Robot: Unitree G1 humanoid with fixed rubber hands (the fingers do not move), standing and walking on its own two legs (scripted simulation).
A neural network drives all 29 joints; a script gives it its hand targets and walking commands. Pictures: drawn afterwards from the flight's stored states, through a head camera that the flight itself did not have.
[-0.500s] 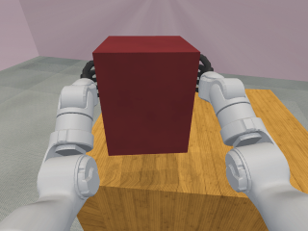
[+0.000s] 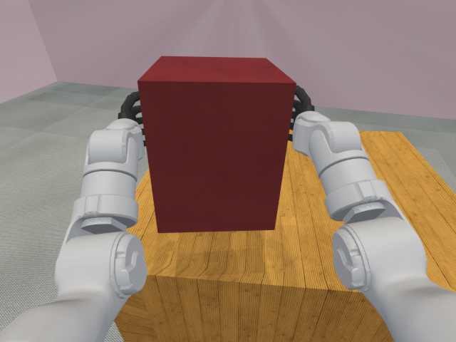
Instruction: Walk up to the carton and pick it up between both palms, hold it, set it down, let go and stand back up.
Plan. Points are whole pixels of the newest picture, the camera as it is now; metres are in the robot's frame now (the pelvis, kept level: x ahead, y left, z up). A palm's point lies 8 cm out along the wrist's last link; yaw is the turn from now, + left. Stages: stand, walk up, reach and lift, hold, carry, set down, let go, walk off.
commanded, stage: hold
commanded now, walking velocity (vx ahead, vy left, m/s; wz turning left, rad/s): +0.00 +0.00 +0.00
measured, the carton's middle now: (215, 139) +0.40 +0.02 +0.23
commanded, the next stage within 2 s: none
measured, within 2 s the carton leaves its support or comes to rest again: neither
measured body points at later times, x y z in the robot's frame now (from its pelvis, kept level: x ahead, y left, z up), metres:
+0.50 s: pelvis +0.00 +0.00 +0.00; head -0.08 -0.01 +0.44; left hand +0.39 +0.17 +0.26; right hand +0.39 -0.13 +0.25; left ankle -0.02 +0.13 -0.74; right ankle +0.07 -0.08 -0.74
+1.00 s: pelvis +0.00 +0.00 +0.00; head -0.09 -0.01 +0.44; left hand +0.39 +0.17 +0.27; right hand +0.39 -0.13 +0.27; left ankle -0.02 +0.13 -0.74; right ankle +0.07 -0.08 -0.74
